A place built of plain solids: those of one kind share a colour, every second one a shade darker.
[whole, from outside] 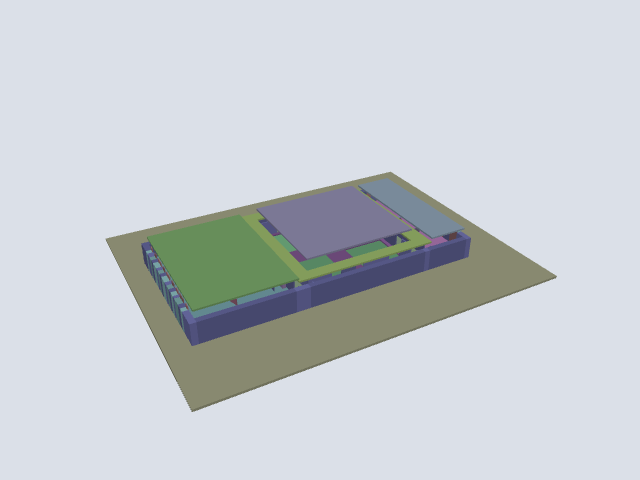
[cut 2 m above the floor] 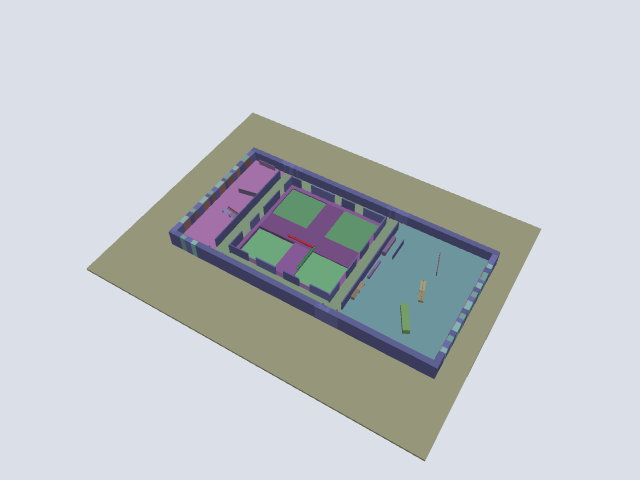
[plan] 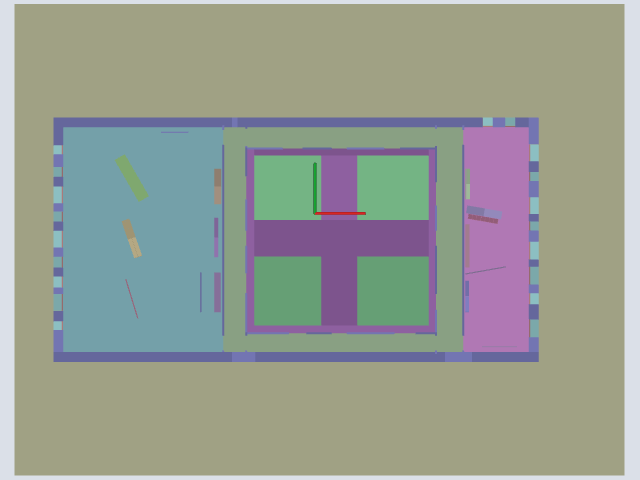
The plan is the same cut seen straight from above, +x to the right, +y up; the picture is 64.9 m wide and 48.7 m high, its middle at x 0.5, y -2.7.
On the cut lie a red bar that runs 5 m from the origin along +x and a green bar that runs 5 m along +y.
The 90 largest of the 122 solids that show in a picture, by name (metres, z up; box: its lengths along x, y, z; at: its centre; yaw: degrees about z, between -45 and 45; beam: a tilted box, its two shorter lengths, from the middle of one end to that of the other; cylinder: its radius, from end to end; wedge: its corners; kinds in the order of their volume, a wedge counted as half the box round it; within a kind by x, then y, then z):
{
 "ground_under_all_1": {"box": [61.89, 47.86, 0.4], "at": [0.46, -2.67, -1.39]},
 "wall_1": {"box": [1.0, 3.23, 3.84], "at": [-26.05, -13.46, 0.68]},
 "wall_2": {"box": [1.0, 1.05, 3.84], "at": [-26.05, -10.41, 0.68]},
 "wall_3": {"box": [1.0, 0.68, 3.84], "at": [-26.05, -7.85, 0.68]},
 "wall_4": {"box": [1.0, 0.92, 3.84], "at": [-26.05, -5.95, 0.68]},
 "wall_5": {"box": [1.0, 0.94, 3.84], "at": [-26.05, -3.92, 0.68]},
 "wall_6": {"box": [1.0, 0.93, 3.84], "at": [-26.05, -1.28, 0.68]},
 "wall_7": {"box": [1.0, 0.85, 3.84], "at": [-26.05, 0.6, 0.68]},
 "wall_8": {"box": [1.0, 0.98, 3.84], "at": [-26.05, 3.22, 0.68]},
 "wall_9": {"box": [1.0, 1.3, 3.84], "at": [-26.05, 5.36, 0.68]},
 "wall_10": {"box": [1.0, 2.82, 3.84], "at": [-26.05, 8.32, 0.68]},
 "wall_11": {"box": [18.12, 1.0, 3.84], "at": [-17.48, -14.57, 0.68]},
 "wall_12": {"box": [18.12, 1.0, 3.84], "at": [-17.48, 9.23, 0.68]},
 "wall_13": {"box": [0.2, 19.38, 3.84], "at": [-9.32, -2.73, 0.68]},
 "wall_14": {"box": [4.15, 1.0, 3.84], "at": [-8.15, -14.57, 0.68]},
 "wall_15": {"box": [4.15, 1.0, 3.84], "at": [-8.15, 9.23, 0.68]},
 "wall_16": {"box": [0.2, 4.2, 3.84], "at": [-6.97, -10.17, 0.68]},
 "wall_17": {"box": [0.2, 3.17, 3.84], "at": [-6.97, -0.18, 0.68]},
 "wall_18": {"box": [0.2, 3.17, 3.84], "at": [-6.97, -0.18, 0.68]},
 "wall_19": {"box": [0.2, 2.93, 3.84], "at": [-6.97, 5.22, 0.68]},
 "wall_20": {"box": [0.2, 3.08, 3.84], "at": [-6.97, 5.29, 0.68]},
 "wall_21": {"box": [3.8, 0.2, 3.84], "at": [-5.18, 6.58, 0.68]},
 "wall_22": {"box": [4.43, 0.2, 3.84], "at": [-4.86, -12.17, 0.68]},
 "wall_23": {"box": [2.98, 0.2, 3.84], "at": [0.21, 6.58, 0.68]},
 "wall_24": {"box": [21.05, 1.0, 3.84], "at": [2.65, -14.57, 0.68]},
 "wall_25": {"box": [21.05, 1.0, 3.84], "at": [2.65, 9.23, 0.68]},
 "wall_26": {"box": [3.83, 0.2, 3.84], "at": [5.11, 6.58, 0.68]},
 "wall_27": {"box": [4.85, 0.2, 3.84], "at": [5.63, -12.17, 0.68]},
 "wall_28": {"box": [3.75, 0.2, 3.84], "at": [10.5, 6.58, 0.68]},
 "wall_29": {"box": [0.2, 4.9, 3.84], "at": [12.28, -5.72, 0.68]},
 "wall_30": {"box": [0.2, 3.53, 3.84], "at": [12.28, 4.92, 0.68]},
 "wall_31": {"box": [4.55, 1.0, 3.84], "at": [13.65, -14.57, 0.68]},
 "wall_32": {"box": [4.55, 1.0, 3.84], "at": [13.65, 9.23, 0.68]},
 "wall_33": {"box": [0.2, 19.38, 3.84], "at": [15.03, -2.73, 0.68]},
 "wall_34": {"box": [2.9, 1.0, 3.84], "at": [15.57, 9.23, 0.68]},
 "wall_35": {"box": [8.56, 1.0, 3.84], "at": [18.41, -14.57, 0.68]},
 "wall_36": {"box": [1.28, 1.0, 3.84], "at": [18.67, 9.23, 0.68]},
 "wall_37": {"box": [2.38, 1.0, 3.84], "at": [21.5, 9.23, 0.68]},
 "wall_38": {"box": [1.0, 2.5, 3.84], "at": [22.19, -13.82, 0.68]},
 "wall_39": {"box": [1.0, 1.56, 3.84], "at": [22.19, -9.99, 0.68]},
 "wall_40": {"box": [1.0, 0.89, 3.84], "at": [22.19, -7.67, 0.68]},
 "wall_41": {"box": [1.0, 0.74, 3.84], "at": [22.19, -5.05, 0.68]},
 "wall_42": {"box": [1.0, 1.15, 3.84], "at": [22.19, -2.31, 0.68]},
 "wall_43": {"box": [1.0, 0.77, 3.84], "at": [22.19, -0.45, 0.68]},
 "wall_44": {"box": [1.0, 1.65, 3.84], "at": [22.19, 2.46, 0.68]},
 "wall_45": {"box": [1.0, 1.11, 3.84], "at": [22.19, 4.75, 0.68]},
 "wall_46": {"box": [1.0, 2.73, 3.84], "at": [22.19, 8.37, 0.68]},
 "floor_refectory_1": {"box": [16.32, 23.0, 1.24], "at": [-17.48, -2.67, -0.62]},
 "floor_corr_1": {"box": [2.35, 23.0, 1.24], "at": [-8.15, -2.67, -0.62]},
 "floor_corr_2": {"box": [19.25, 2.0, 1.24], "at": [2.65, -13.17, -0.62]},
 "floor_corr_3": {"box": [19.25, 2.25, 1.24], "at": [2.65, 7.71, -0.62]},
 "floor_corr_4": {"box": [2.75, 23.0, 1.24], "at": [13.65, -2.67, -0.62]},
 "floor_gang_1": {"box": [0.8, 18.75, 1.24], "at": [-6.57, -2.79, -0.62]},
 "floor_gang_2": {"box": [3.65, 7.0, 1.24], "at": [2.45, -7.87, -0.62]},
 "floor_gang_3": {"box": [3.65, 6.55, 1.24], "at": [2.45, 2.6, -0.62]},
 "floor_gang_4": {"box": [17.7, 0.8, 1.24], "at": [2.68, -11.77, -0.62]},
 "floor_gang_5": {"box": [17.7, 3.7, 1.24], "at": [2.68, -2.52, -0.62]},
 "floor_gang_6": {"box": [17.7, 0.7, 1.24], "at": [2.68, 6.23, -0.62]},
 "floor_gang_7": {"box": [0.75, 18.75, 1.24], "at": [11.9, -2.79, -0.62]},
 "floor_breakhall_1": {"box": [6.76, 23.0, 1.24], "at": [18.41, -2.67, -0.62]},
 "step_tier_1": {"box": [6.8, 7.0, 1.24], "at": [-2.77, -7.87, -0.62]},
 "step_tier_2": {"box": [6.8, 6.55, 1.03], "at": [-2.77, 2.6, -0.72]},
 "step_tier_3": {"box": [7.25, 7.0, 0.99], "at": [7.9, -7.87, -0.74]},
 "step_tier_4": {"box": [7.25, 6.55, 0.6], "at": [7.9, 2.6, -0.94]},
 "ceil_refectory_1": {"box": [16.32, 23.0, 0.3], "at": [-17.48, -2.67, 3.95]},
 "ceil_hall_1": {"box": [19.25, 18.75, 0.3], "at": [2.65, -2.79, 5.55]},
 "wall_mass_1": {"box": [0.85, 0.9, 3.84], "at": [-26.12, -11.39, 0.68]},
 "wall_mass_2": {"box": [0.85, 1.7, 3.84], "at": [-26.12, -9.04, 0.68]},
 "wall_mass_3": {"box": [0.85, 1.1, 3.84], "at": [-26.12, -6.96, 0.68]},
 "wall_mass_4": {"box": [0.85, 1.1, 3.84], "at": [-26.12, -4.94, 0.68]},
 "wall_mass_5": {"box": [0.85, 1.7, 3.84], "at": [-26.12, -2.6, 0.68]},
 "wall_mass_6": {"box": [0.85, 1.0, 3.84], "at": [-26.12, -0.32, 0.68]},
 "wall_mass_7": {"box": [0.85, 1.7, 3.84], "at": [-26.12, 1.88, 0.68]},
 "wall_mass_8": {"box": [0.85, 1.0, 3.84], "at": [-26.12, 4.21, 0.68]},
 "wall_mass_9": {"box": [0.85, 0.9, 3.84], "at": [-26.12, 6.46, 0.68]},
 "wall_mass_10": {"box": [1.0, 0.85, 3.84], "at": [17.53, 9.3, 0.68]},
 "wall_mass_11": {"box": [1.0, 0.85, 3.84], "at": [19.81, 9.3, 0.68]},
 "wall_mass_12": {"box": [0.85, 1.8, 3.84], "at": [22.26, -11.67, 0.68]},
 "wall_mass_13": {"box": [0.85, 1.1, 3.84], "at": [22.26, -8.66, 0.68]},
 "wall_mass_14": {"box": [0.85, 1.8, 3.84], "at": [22.26, -6.32, 0.68]},
 "wall_mass_15": {"box": [0.85, 1.8, 3.84], "at": [22.26, -3.78, 0.68]},
 "wall_mass_16": {"box": [0.85, 0.9, 3.84], "at": [22.26, -1.28, 0.68]},
 "wall_mass_17": {"box": [0.85, 1.7, 3.84], "at": [22.26, 0.79, 0.68]},
 "wall_mass_18": {"box": [0.85, 0.9, 3.84], "at": [22.26, 3.74, 0.68]},
 "wall_mass_19": {"box": [0.85, 1.7, 3.84], "at": [22.26, 6.15, 0.68]},
 "ceil_corr_1": {"box": [2.35, 23.0, 0.3], "at": [-8.15, -2.67, 3.4]},
 "ceil_corr_2": {"box": [19.25, 2.0, 0.3], "at": [2.65, -13.17, 3.4]},
 "ceil_corr_3": {"box": [19.25, 2.25, 0.3], "at": [2.65, 7.71, 3.4]},
 "ceil_corr_4": {"box": [2.75, 23.0, 0.3], "at": [13.65, -2.67, 3.4]},
 "ceil_breakhall_1": {"box": [6.76, 23.0, 0.3], "at": [18.41, -2.67, 4.15]}
}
